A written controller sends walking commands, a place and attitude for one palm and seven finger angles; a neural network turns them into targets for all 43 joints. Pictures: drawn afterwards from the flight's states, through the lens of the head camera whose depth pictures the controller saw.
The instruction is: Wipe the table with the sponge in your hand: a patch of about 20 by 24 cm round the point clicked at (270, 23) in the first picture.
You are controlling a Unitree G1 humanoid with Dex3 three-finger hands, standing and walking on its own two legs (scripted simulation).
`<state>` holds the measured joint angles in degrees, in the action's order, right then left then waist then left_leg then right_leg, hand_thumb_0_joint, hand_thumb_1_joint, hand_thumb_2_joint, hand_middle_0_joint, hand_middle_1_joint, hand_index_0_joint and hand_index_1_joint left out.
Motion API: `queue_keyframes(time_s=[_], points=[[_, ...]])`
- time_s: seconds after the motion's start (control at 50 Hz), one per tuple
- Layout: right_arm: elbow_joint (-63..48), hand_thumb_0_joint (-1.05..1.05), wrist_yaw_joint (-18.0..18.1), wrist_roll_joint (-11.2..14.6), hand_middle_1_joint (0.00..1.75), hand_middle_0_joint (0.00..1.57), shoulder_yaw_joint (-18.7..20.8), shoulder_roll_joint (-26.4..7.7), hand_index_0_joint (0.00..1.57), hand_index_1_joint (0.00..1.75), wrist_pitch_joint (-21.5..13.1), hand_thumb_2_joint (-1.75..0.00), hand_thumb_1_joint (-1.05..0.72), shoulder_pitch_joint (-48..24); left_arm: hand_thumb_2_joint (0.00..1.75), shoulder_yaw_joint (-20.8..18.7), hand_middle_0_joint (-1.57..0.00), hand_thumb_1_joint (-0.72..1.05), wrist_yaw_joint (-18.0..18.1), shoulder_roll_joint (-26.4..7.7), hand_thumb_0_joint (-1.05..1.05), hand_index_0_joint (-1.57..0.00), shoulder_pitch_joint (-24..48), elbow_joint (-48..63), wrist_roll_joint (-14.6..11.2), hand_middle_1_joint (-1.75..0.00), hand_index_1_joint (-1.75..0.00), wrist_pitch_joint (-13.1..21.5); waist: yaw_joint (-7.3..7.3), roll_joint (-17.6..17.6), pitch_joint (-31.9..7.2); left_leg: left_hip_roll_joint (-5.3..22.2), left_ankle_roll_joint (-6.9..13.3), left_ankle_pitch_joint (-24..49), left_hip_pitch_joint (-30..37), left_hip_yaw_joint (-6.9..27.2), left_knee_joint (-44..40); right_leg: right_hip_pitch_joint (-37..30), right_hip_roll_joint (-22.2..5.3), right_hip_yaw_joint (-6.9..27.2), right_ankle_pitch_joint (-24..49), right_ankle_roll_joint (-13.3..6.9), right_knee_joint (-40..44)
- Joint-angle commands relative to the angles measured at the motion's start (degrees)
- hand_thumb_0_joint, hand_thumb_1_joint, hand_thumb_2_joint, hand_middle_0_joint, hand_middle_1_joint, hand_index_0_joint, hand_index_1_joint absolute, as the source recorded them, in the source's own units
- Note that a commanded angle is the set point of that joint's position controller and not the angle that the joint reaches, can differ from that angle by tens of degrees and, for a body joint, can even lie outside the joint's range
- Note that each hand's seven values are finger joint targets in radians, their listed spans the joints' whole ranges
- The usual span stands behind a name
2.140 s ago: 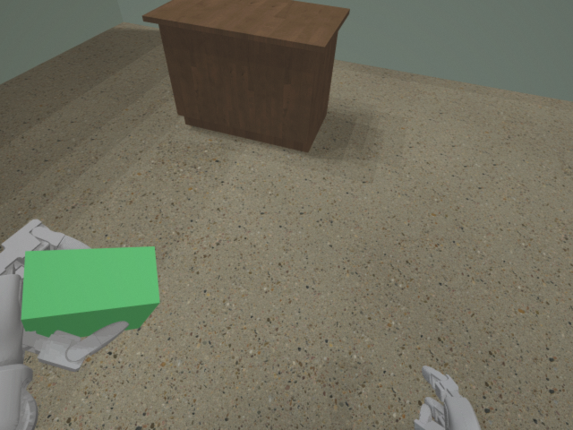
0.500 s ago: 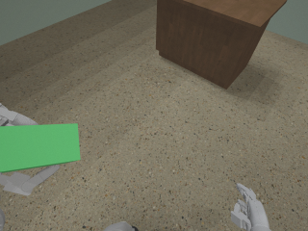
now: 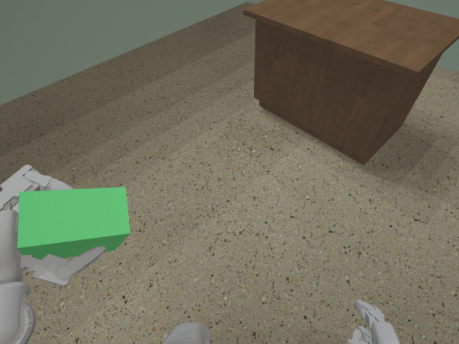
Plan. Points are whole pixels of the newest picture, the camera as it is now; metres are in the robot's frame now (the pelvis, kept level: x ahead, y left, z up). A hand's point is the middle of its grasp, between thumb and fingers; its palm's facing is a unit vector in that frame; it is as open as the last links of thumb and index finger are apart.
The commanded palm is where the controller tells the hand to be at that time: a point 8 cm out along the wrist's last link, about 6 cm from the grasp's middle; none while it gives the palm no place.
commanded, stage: walk to a spot facing it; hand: left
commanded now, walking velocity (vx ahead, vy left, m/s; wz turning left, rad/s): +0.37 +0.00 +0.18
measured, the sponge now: (90, 224) +0.23 +0.20 +0.16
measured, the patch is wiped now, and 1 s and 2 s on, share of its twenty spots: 0.00 0.00 0.00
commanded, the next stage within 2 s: none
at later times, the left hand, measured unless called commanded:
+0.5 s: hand (74, 135) +0.36 +0.26 +0.20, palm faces +0.43 -0.81 -0.39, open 10.2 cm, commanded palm +0.29 +0.30 +0.19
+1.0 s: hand (134, 97) +0.47 +0.20 +0.19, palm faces +0.43 -0.76 -0.49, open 10.2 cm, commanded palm +0.40 +0.25 +0.19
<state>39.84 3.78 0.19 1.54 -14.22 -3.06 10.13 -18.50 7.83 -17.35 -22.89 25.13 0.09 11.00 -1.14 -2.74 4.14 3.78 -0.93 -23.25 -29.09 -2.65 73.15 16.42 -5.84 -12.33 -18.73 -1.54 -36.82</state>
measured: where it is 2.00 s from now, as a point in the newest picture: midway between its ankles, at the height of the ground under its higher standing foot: (252, 262)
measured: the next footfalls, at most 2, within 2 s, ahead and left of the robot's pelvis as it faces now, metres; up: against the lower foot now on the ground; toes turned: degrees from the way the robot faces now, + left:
left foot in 0.28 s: +0.22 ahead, +0.13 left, +0.00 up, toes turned +13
right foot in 0.74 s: +0.31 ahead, -0.13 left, +0.00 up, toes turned -7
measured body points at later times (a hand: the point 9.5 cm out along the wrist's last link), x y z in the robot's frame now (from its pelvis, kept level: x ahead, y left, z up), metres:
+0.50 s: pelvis +0.14 +0.02 +0.01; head +0.17 +0.04 +0.46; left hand +0.33 +0.30 +0.22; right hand +0.33 -0.17 -0.08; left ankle +0.18 +0.12 -0.73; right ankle +0.15 -0.12 -0.64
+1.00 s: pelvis +0.28 -0.05 +0.01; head +0.32 -0.05 +0.46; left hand +0.44 +0.24 +0.22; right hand +0.47 -0.30 -0.08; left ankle +0.31 +0.10 -0.65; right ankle +0.27 -0.13 -0.73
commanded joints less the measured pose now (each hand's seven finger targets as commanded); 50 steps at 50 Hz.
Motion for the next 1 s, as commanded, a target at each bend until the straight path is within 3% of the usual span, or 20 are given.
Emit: queue_keyframes(time_s=[0.0,0.06,0.16,0.22,0.24,0.26,0.28,0.3,0.34,0.42,0.52,0.6,0.68,0.7,0.72,0.74,0.78,0.84,0.92,0.98], points=[[-11.4,0.0,-0.5,0.0,0.3,0.2,1.3,-3.0,0.2,0.3,-1.4,-0.9,-0.9,-4.9,1.3,-11.0,-1.2,0.1,1.7,-15.1,0.0,-1.2,0.1,15.9,-1.0,-1.6,-1.6,5.5,1.05,8.5,-7.0,3.2,-0.8,4.7,-12.7,1.5,-1.3,-13.7,-15.6,14.9,16.0,-6.8,20.0],[-13.3,0.0,-0.9,-0.1,0.3,0.2,1.5,-2.6,0.2,0.3,-1.0,-0.9,-0.9,-4.1,1.3,-11.9,-1.2,0.1,2.3,-15.2,0.0,-1.2,-2.9,18.2,-1.6,-1.6,-1.6,6.1,0.65,7.8,-7.8,3.9,-0.5,6.1,-7.7,-2.1,-17.7,-14.3,-14.2,9.7,21.6,-6.9,19.0],[-16.2,0.0,-0.8,0.0,0.3,0.2,1.9,-1.9,0.2,0.3,-1.3,-0.9,-0.9,-2.7,1.3,-11.0,-1.2,0.1,3.6,-13.2,0.0,-1.2,-5.2,19.3,-2.1,-1.6,-1.6,5.3,-1.04,11.7,-9.5,1.1,0.5,6.5,0.1,-8.5,-34.9,-17.4,-13.5,8.9,28.1,-6.9,15.3],[-15.7,0.0,0.3,-0.3,0.3,0.2,2.6,-2.7,0.2,0.3,-1.4,-0.9,-0.9,-0.4,1.3,-10.0,-1.2,0.1,4.2,-13.3,0.0,-1.2,-0.5,19.5,-2.0,-1.6,-1.6,5.0,1.25,7.8,-11.9,-2.5,1.0,13.3,15.3,-12.0,-43.5,-10.8,-10.0,5.1,25.2,-3.9,5.2],[-15.8,0.0,1.0,-0.2,0.3,0.2,3.1,-3.8,0.2,0.3,-1.6,-0.9,-0.9,0.2,1.3,-8.3,-1.2,0.1,4.0,-12.2,0.0,-1.2,0.2,19.6,-1.8,-1.6,-1.6,5.1,2.46,1.2,-14.0,-1.3,2.1,14.6,23.7,-9.5,-46.2,-6.8,-8.1,2.7,23.4,-1.7,-5.1],[-16.2,0.0,1.1,-0.2,0.3,0.2,3.4,-4.8,0.2,0.3,-1.7,-0.9,-0.9,-0.3,1.3,-8.5,-1.2,0.1,4.1,-12.5,0.0,-1.2,2.0,21.8,-1.5,-1.6,-1.6,5.8,2.54,-10.0,-16.2,6.6,6.0,14.9,32.2,4.4,-48.9,2.2,-3.1,1.3,8.8,0.8,-17.6],[-16.3,0.0,0.7,-0.4,0.3,0.2,2.8,-4.9,0.2,0.3,-2.1,-0.9,-0.9,-0.8,1.3,-8.5,-1.2,0.1,4.2,-12.9,0.0,-1.2,2.9,21.6,-1.7,-1.6,-1.6,6.4,1.92,-19.2,-15.8,20.4,13.3,24.4,37.6,26.6,-52.7,16.1,2.9,5.0,-16.1,2.2,-30.4],[-16.3,0.0,-0.1,-0.4,0.3,0.2,1.6,-4.1,0.2,0.3,-2.4,-0.9,-0.9,-1.2,1.3,-9.1,-1.2,0.1,4.1,-15.7,0.0,-1.2,5.6,19.2,-0.7,-1.6,-1.6,6.3,2.23,-12.4,-12.3,23.0,16.3,24.1,32.8,32.2,-55.2,19.7,3.2,10.3,-17.1,1.7,-37.3],[-14.7,0.0,-0.4,-0.2,0.3,0.2,1.9,-4.0,0.2,0.3,-2.9,-0.9,-0.9,-3.2,1.3,-10.1,-1.2,0.1,2.7,-17.3,0.0,-1.2,8.1,20.3,-0.9,-1.6,-1.6,5.8,1.78,-8.7,-10.2,21.5,14.9,15.7,27.3,27.1,-55.8,22.0,-1.0,12.8,-12.8,2.3,-38.6],[-13.9,0.0,-1.3,0.4,0.3,0.2,1.7,-2.9,0.2,0.3,-4.5,-0.9,-0.9,-2.5,1.3,-9.4,-1.2,0.1,2.1,-13.5,0.0,-1.2,-0.3,26.0,-1.9,-1.6,-1.6,5.9,0.62,-10.1,-10.1,15.3,11.2,11.4,21.7,10.5,-57.6,20.4,-1.9,9.4,-3.0,3.5,-32.1],[-12.9,0.0,-1.3,0.0,0.3,0.2,1.4,-2.7,0.2,0.3,-5.7,-0.9,-0.9,-1.9,1.3,-9.2,-1.2,0.1,1.7,-10.9,0.0,-1.2,-3.8,20.0,-2.1,-1.6,-1.6,5.3,1.01,-9.9,-9.3,13.9,9.4,9.7,16.7,3.2,-60.4,11.3,-0.8,4.3,1.5,4.4,-15.4],[-12.2,0.0,0.1,-0.2,0.3,0.2,1.3,-2.8,0.2,0.3,-5.3,-0.9,-0.9,-1.5,1.3,-8.5,-1.2,0.1,1.3,-10.6,0.0,-1.2,-1.4,13.1,-1.9,-1.6,-1.6,4.6,1.12,-8.4,-7.7,14.1,9.4,9.5,17.6,2.4,-58.7,7.6,1.3,1.7,-1.4,4.8,-5.5],[-12.0,0.0,0.8,0.3,0.3,0.2,0.8,-2.3,0.2,0.3,-4.5,-0.9,-0.9,-2.4,1.3,-6.6,-1.2,0.1,1.5,-10.6,0.0,-1.2,2.3,10.9,-1.3,-1.6,-1.6,3.2,0.22,-3.8,-10.7,9.4,6.7,9.2,16.1,-1.2,-42.0,-6.9,3.5,0.1,2.5,3.7,11.0],[-11.9,0.0,0.6,0.6,0.3,0.2,0.6,-1.2,0.2,0.3,-4.1,-0.9,-0.9,-2.1,1.3,-6.3,-1.2,0.1,1.6,-11.3,0.0,-1.2,4.1,11.7,-0.7,-1.6,-1.6,2.7,0.22,5.3,-12.5,6.0,5.3,6.9,9.7,-4.0,-28.7,-13.6,-2.9,8.4,2.0,1.0,15.0],[-12.8,0.0,0.6,0.5,0.3,0.2,0.2,0.0,0.2,0.3,-3.6,-0.9,-0.9,-3.1,1.3,-8.1,-1.2,0.1,2.1,-15.0,0.0,-1.2,5.2,12.4,-0.2,-1.6,-1.6,2.3,-0.23,22.1,-13.1,-1.5,2.5,-7.3,-7.1,-5.9,-10.8,-22.5,-17.1,31.4,6.6,-5.4,19.1],[-13.2,0.0,0.5,0.2,0.3,0.2,0.1,-1.9,0.2,0.3,-3.9,-0.9,-0.9,-5.2,1.3,-9.1,-1.2,0.1,2.4,-15.9,0.0,-1.2,5.2,12.7,-0.7,-1.6,-1.6,1.8,-1.12,18.6,-11.5,-2.5,1.6,-9.8,-13.3,1.4,-1.4,-22.1,-22.7,38.3,9.8,-8.1,20.7],[-11.6,0.0,0.1,0.2,0.3,0.2,1.1,-3.0,0.2,0.3,-4.2,-0.9,-0.9,-4.2,1.3,-9.0,-1.2,0.1,2.1,-15.9,0.0,-1.2,6.1,14.6,-1.3,-1.6,-1.6,3.2,0.48,12.4,-8.5,1.2,0.2,-1.2,-12.9,4.3,3.7,-16.2,-20.5,33.8,1.0,-7.7,22.4],[-11.3,0.0,-0.2,0.2,0.3,0.2,1.1,-3.0,0.2,0.3,-2.1,-0.9,-0.9,-6.0,1.3,-12.0,-1.2,0.1,2.1,-17.7,0.0,-1.2,1.6,20.3,-1.2,-1.6,-1.6,4.9,0.63,5.2,-6.5,2.8,-1.0,3.1,-13.6,3.3,3.2,-13.5,-17.5,19.4,12.1,-7.1,20.8],[-12.8,0.0,-0.7,-0.2,0.3,0.2,1.5,-2.6,0.2,0.3,-0.9,-0.9,-0.9,-3.9,1.3,-13.0,-1.2,0.1,2.5,-16.2,0.0,-1.2,-3.1,18.7,-1.9,-1.6,-1.6,5.5,1.14,5.2,-7.1,3.7,-1.1,7.7,-10.3,-0.8,-12.1,-14.2,-14.5,9.6,20.9,-6.6,20.0],[-14.9,0.0,-0.7,0.0,0.3,0.2,1.8,-2.1,0.2,0.3,-0.9,-0.9,-0.9,-3.1,1.3,-13.5,-1.2,0.1,3.0,-15.3,0.0,-1.2,-7.3,17.4,-2.6,-1.6,-1.6,5.4,-0.3,8.8,-8.2,2.8,-0.5,7.8,-6.5,-5.8,-26.6,-17.5,-13.5,7.3,26.5,-6.6,17.8]])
